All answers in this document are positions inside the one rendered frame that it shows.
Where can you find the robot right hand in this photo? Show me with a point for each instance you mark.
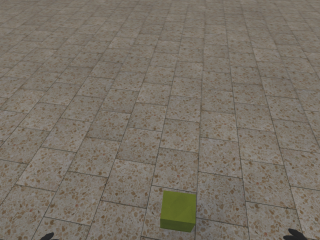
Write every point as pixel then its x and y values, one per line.
pixel 296 235

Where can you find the carton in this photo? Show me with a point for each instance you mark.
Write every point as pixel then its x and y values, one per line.
pixel 178 211

